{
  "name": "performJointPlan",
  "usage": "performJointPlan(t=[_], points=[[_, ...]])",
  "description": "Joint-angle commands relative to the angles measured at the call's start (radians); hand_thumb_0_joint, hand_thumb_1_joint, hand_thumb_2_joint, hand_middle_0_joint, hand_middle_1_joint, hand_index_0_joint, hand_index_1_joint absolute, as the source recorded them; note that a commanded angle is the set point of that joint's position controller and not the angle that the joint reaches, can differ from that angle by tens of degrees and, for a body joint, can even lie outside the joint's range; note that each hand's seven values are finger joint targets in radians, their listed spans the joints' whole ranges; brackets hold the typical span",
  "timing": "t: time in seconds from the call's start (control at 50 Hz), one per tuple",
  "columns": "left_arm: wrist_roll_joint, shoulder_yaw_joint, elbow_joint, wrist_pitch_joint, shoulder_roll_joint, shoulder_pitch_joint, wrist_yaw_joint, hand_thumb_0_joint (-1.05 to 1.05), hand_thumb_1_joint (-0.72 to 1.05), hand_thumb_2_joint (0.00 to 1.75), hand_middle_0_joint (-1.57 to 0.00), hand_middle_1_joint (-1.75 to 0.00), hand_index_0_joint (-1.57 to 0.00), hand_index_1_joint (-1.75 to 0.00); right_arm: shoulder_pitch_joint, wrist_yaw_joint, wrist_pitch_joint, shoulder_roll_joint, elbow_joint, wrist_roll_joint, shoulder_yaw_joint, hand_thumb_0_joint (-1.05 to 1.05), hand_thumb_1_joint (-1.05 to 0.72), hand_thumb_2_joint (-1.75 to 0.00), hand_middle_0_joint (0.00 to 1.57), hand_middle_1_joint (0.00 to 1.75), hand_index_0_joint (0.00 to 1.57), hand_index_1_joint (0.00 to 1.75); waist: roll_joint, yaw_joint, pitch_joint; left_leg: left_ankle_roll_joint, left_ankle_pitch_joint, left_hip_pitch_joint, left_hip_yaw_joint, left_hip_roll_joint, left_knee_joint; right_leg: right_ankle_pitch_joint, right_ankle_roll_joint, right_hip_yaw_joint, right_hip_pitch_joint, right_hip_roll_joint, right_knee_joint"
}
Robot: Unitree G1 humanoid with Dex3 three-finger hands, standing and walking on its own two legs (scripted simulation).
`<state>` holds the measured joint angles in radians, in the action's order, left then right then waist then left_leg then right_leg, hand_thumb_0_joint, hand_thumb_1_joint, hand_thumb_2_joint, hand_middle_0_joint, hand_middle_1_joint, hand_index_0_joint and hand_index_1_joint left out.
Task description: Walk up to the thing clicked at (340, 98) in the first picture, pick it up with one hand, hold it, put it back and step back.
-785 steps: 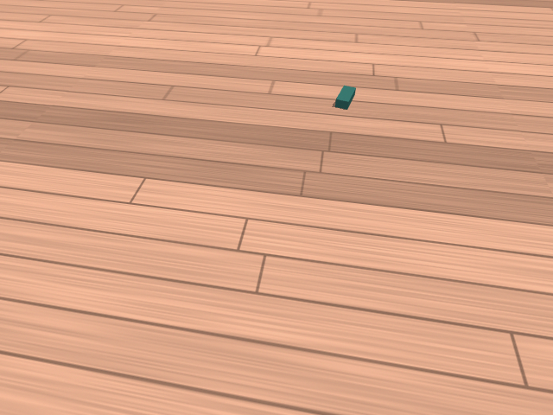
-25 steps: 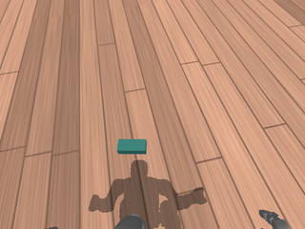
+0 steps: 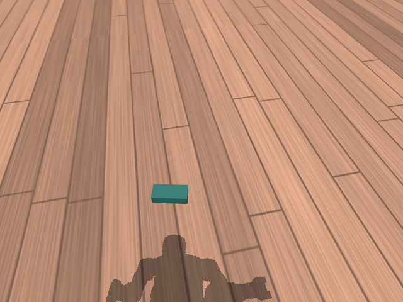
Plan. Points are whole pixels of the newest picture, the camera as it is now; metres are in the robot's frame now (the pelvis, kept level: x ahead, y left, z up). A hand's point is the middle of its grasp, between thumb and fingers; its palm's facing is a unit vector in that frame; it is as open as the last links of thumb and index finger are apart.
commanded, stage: walk up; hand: left
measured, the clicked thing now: (170, 193) +0.75 +0.19 -0.73
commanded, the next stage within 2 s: stand in 0.44 s
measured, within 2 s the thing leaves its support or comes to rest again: neither
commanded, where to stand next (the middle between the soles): +0.38 -0.02 m, yaw +0 degrees
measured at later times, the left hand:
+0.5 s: hand out of the picture +0.10 +0.26 -0.14, palm faces +0.01 -0.95 -0.32, open 7.4 cm
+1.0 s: hand out of the picture +0.08 +0.26 -0.14, palm faces -0.02 -0.94 -0.34, open 7.4 cm
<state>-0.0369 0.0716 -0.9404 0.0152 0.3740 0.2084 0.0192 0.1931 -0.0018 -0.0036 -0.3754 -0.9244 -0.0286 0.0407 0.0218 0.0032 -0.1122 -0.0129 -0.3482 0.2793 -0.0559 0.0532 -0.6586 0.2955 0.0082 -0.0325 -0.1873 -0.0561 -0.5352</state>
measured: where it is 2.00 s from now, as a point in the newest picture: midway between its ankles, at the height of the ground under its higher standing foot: outside the picture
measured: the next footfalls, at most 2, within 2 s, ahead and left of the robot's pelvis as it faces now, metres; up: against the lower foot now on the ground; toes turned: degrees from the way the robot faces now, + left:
none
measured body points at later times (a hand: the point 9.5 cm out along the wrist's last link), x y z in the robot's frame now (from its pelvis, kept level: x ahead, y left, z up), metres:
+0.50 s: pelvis +0.01 +0.01 +0.02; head +0.02 +0.02 +0.47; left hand +0.10 +0.31 -0.12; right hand +0.10 -0.28 -0.11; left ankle +0.01 +0.13 -0.73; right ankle +0.00 -0.13 -0.73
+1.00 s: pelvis +0.00 +0.00 +0.02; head +0.01 +0.00 +0.47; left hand +0.08 +0.31 -0.11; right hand +0.08 -0.30 -0.11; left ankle +0.01 +0.13 -0.73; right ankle +0.00 -0.13 -0.73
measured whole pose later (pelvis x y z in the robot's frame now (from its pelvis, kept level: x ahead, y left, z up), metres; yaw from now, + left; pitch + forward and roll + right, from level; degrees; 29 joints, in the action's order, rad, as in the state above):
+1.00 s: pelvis +0.00 +0.00 +0.02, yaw +0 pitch -2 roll +0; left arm -0.01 0.00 -1.15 -0.01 0.35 0.10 0.01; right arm 0.10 0.01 0.01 -0.35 -1.13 0.00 0.01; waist 0.00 0.00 -0.06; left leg -0.01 -0.17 0.11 -0.05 -0.01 -0.32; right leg 0.19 -0.01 -0.05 -0.09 0.00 -0.32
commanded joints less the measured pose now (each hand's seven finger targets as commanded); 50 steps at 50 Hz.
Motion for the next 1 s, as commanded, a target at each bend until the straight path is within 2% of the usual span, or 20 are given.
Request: performJointPlan(t=[0.0,0.02,0.04,0.06,0.08,0.1,0.12,0.14,0.22,0.26,0.32,0.36,0.42,0.52,0.56,0.6,0.68,0.78,0.94,0.98], points=[[0.007,0.044,0.107,-0.06,0.26,-0.135,-0.022,0.0,0.9,0.9,-0.2,-0.3,-0.2,-0.3,-0.017,-0.011,0.018,-0.183,0.06,0.014,0.049,0.0,-0.9,-0.9,0.2,0.3,0.2,0.3,-0.092,-0.024,0.079,0.01,-0.152,-0.035,-0.023,-0.025,-0.074,0.065,0.198,-0.369,-0.12,0.334,0.222],[0.012,0.037,0.101,-0.061,0.243,-0.154,-0.024,0.0,0.9,0.9,-0.2,-0.3,-0.2,-0.3,-0.021,-0.008,0.024,-0.178,0.054,0.016,0.049,0.0,-0.9,-0.9,0.2,0.3,0.2,0.3,-0.099,-0.034,0.062,0.021,-0.1,-0.023,-0.013,-0.029,-0.001,0.034,0.167,-0.303,-0.1,0.286,0.204],[0.011,0.034,0.094,-0.06,0.233,-0.154,-0.023,0.0,0.9,0.9,-0.2,-0.3,-0.2,-0.3,-0.005,-0.007,0.031,-0.169,0.035,0.016,0.044,0.0,-0.9,-0.9,0.2,0.3,0.2,0.3,-0.117,-0.04,0.06,0.026,0.018,-0.067,-0.009,-0.027,0.125,-0.007,0.122,-0.251,-0.108,0.252,0.182],[0.013,0.026,0.083,-0.057,0.213,-0.14,-0.021,0.0,0.9,0.9,-0.2,-0.3,-0.2,-0.3,0.002,-0.006,0.036,-0.166,0.025,0.013,0.044,0.0,-0.9,-0.9,0.2,0.3,0.2,0.3,-0.114,-0.035,0.076,0.04,0.106,-0.142,-0.038,-0.011,0.199,-0.064,0.082,-0.195,-0.132,0.213,0.153],[0.017,0.017,0.071,-0.054,0.196,-0.119,-0.016,0.0,0.9,0.9,-0.2,-0.3,-0.2,-0.3,-0.012,-0.007,0.041,-0.178,0.025,0.006,0.045,0.0,-0.9,-0.9,0.2,0.3,0.2,0.3,-0.088,-0.023,0.098,0.058,0.131,-0.17,-0.099,0.031,0.241,-0.089,0.05,-0.157,-0.135,0.164,0.128],[0.025,0.012,0.052,-0.048,0.181,-0.098,-0.012,0.0,0.9,0.9,-0.2,-0.3,-0.2,-0.3,-0.064,-0.005,0.045,-0.19,0.033,0.006,0.038,0.0,-0.9,-0.9,0.2,0.3,0.2,0.3,-0.055,0.006,0.086,0.077,0.031,-0.104,-0.148,0.058,0.262,0.012,0.035,-0.128,-0.11,0.12,0.147],[0.025,0.017,0.037,-0.05,0.189,-0.1,-0.012,0.0,0.9,0.9,-0.2,-0.3,-0.2,-0.3,-0.08,0.0,0.044,-0.203,0.027,0.007,0.04,0.0,-0.9,-0.9,0.2,0.3,0.2,0.3,-0.049,0.011,0.079,0.083,-0.026,-0.036,-0.158,0.068,0.266,0.096,0.039,-0.129,-0.043,0.118,0.172],[0.023,0.017,0.027,-0.052,0.192,-0.108,-0.012,0.0,0.9,0.9,-0.2,-0.3,-0.2,-0.3,-0.088,0.002,0.044,-0.196,0.016,0.006,0.037,0.0,-0.9,-0.9,0.2,0.3,0.2,0.3,-0.053,0.012,0.059,0.072,-0.057,-0.018,-0.134,0.047,0.273,0.116,0.046,-0.148,-0.033,0.126,0.19],[0.026,0.017,-0.007,-0.055,0.199,-0.104,-0.013,0.0,0.9,0.9,-0.2,-0.3,-0.2,-0.3,-0.095,0.0,0.049,-0.191,-0.018,0.002,0.032,0.0,-0.9,-0.9,0.2,0.3,0.2,0.3,0.015,0.01,0.045,0.054,-0.05,-0.007,-0.127,0.037,0.316,0.027,0.051,-0.129,-0.003,0.126,0.186],[0.026,0.016,-0.018,-0.058,0.193,-0.11,-0.013,0.0,0.9,0.9,-0.2,-0.3,-0.2,-0.3,-0.088,0.0,0.053,-0.187,-0.032,0.003,0.027,0.0,-0.9,-0.9,0.2,0.3,0.2,0.3,0.019,0.011,0.083,0.052,0.005,-0.017,-0.127,0.042,0.327,-0.049,0.044,-0.116,0.045,0.125,0.176],[0.03,0.012,-0.031,-0.062,0.191,-0.119,-0.018,0.0,0.9,0.9,-0.2,-0.3,-0.2,-0.3,-0.101,-0.004,0.058,-0.177,-0.042,0.009,0.024,0.0,-0.9,-0.9,0.2,0.3,0.2,0.3,0.011,0.012,0.143,0.047,0.24,-0.078,-0.096,0.047,0.297,-0.221,0.035,-0.099,0.097,0.136,0.167],[0.033,0.008,-0.04,-0.06,0.185,-0.13,-0.021,0.0,0.9,0.9,-0.2,-0.3,-0.2,-0.3,-0.107,-0.007,0.058,-0.174,-0.05,0.012,0.023,0.0,-0.9,-0.9,0.2,0.3,0.2,0.3,0.026,0.011,0.149,0.044,0.346,-0.097,-0.085,0.049,0.288,-0.279,0.026,-0.089,0.108,0.139,0.162],[0.039,-0.011,-0.078,-0.057,0.173,-0.133,-0.024,0.0,0.9,0.9,-0.2,-0.3,-0.2,-0.3,-0.108,-0.009,0.054,-0.18,-0.07,0.022,0.02,0.0,-0.9,-0.9,0.2,0.3,0.2,0.3,0.013,-0.002,0.162,0.047,0.417,-0.146,-0.081,0.06,0.306,-0.333,0.018,-0.093,0.111,0.161,0.178],[0.034,-0.019,-0.102,-0.055,0.18,-0.155,-0.029,0.0,0.9,0.9,-0.2,-0.3,-0.2,-0.3,-0.127,-0.009,0.049,-0.178,-0.094,0.023,0.016,0.0,-0.9,-0.9,0.2,0.3,0.2,0.3,-0.008,-0.005,0.161,0.044,0.45,-0.187,-0.078,0.069,0.323,-0.34,0.005,-0.08,0.115,0.162,0.205],[0.032,-0.021,-0.111,-0.055,0.182,-0.159,-0.031,0.0,0.9,0.9,-0.2,-0.3,-0.2,-0.3,-0.136,-0.009,0.046,-0.179,-0.101,0.023,0.016,0.0,-0.9,-0.9,0.2,0.3,0.2,0.3,-0.015,-0.003,0.173,0.043,0.449,-0.195,-0.074,0.069,0.325,-0.347,0.003,-0.076,0.127,0.165,0.21],[0.031,-0.024,-0.121,-0.054,0.181,-0.162,-0.03,0.0,0.9,0.9,-0.2,-0.3,-0.2,-0.3,-0.142,-0.008,0.042,-0.181,-0.109,0.024,0.016,0.0,-0.9,-0.9,0.2,0.3,0.2,0.3,-0.013,-0.006,0.149,0.039,0.372,-0.182,-0.073,0.063,0.347,-0.283,0.002,-0.079,0.106,0.162,0.228],[0.031,-0.028,-0.13,-0.057,0.181,-0.164,-0.031,0.0,0.9,0.9,-0.2,-0.3,-0.2,-0.3,-0.154,-0.006,0.042,-0.188,-0.12,0.025,0.016,0.0,-0.9,-0.9,0.2,0.3,0.2,0.3,-0.011,-0.005,0.161,0.035,0.42,-0.204,-0.069,0.066,0.342,-0.337,0.004,-0.086,0.118,0.172,0.235],[0.03,-0.029,-0.139,-0.051,0.186,-0.166,-0.031,0.0,0.9,0.9,-0.2,-0.3,-0.2,-0.3,-0.167,-0.005,0.039,-0.187,-0.131,0.023,0.013,0.0,-0.9,-0.9,0.2,0.3,0.2,0.3,0.002,-0.005,0.143,0.032,0.325,-0.182,-0.07,0.063,0.371,-0.249,0.006,-0.084,0.102,0.167,0.249],[0.031,-0.027,-0.146,-0.054,0.194,-0.16,-0.03,0.0,0.9,0.9,-0.2,-0.3,-0.2,-0.3,-0.144,-0.005,0.037,-0.189,-0.142,0.023,0.006,0.0,-0.9,-0.9,0.2,0.3,0.2,0.3,-0.017,-0.009,0.142,0.035,0.329,-0.174,-0.067,0.06,0.372,-0.26,0.01,-0.09,0.111,0.174,0.253],[0.033,-0.031,-0.149,-0.052,0.188,-0.146,-0.028,0.0,0.9,0.9,-0.2,-0.3,-0.2,-0.3,-0.155,-0.003,0.038,-0.189,-0.145,0.023,0.004,0.0,-0.9,-0.9,0.2,0.3,0.2,0.3,-0.002,-0.002,0.125,0.029,0.286,-0.179,-0.071,0.057,0.382,-0.206,0.01,-0.087,0.077,0.167,0.266]])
